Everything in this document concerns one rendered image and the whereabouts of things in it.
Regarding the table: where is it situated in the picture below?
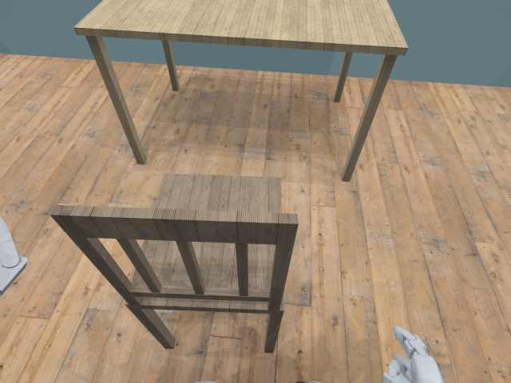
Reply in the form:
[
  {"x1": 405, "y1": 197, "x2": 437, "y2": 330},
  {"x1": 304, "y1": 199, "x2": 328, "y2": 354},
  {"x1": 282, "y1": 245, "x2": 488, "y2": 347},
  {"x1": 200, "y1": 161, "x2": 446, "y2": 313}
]
[{"x1": 74, "y1": 0, "x2": 408, "y2": 182}]

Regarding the robot right hand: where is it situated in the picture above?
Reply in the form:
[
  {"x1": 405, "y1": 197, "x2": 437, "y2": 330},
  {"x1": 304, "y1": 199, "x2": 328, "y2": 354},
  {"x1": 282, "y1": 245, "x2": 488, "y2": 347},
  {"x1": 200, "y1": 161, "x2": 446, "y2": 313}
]
[{"x1": 383, "y1": 326, "x2": 444, "y2": 383}]

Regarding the chair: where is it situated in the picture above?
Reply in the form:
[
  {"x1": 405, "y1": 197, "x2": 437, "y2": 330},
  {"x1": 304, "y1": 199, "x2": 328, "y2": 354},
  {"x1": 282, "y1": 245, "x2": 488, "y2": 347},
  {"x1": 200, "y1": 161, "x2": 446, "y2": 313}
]
[{"x1": 50, "y1": 173, "x2": 299, "y2": 353}]

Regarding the robot left hand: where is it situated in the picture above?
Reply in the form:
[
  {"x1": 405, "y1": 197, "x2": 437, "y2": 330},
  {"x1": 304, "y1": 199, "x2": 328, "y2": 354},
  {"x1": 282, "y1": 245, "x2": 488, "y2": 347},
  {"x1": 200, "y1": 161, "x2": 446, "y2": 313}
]
[{"x1": 0, "y1": 216, "x2": 28, "y2": 296}]

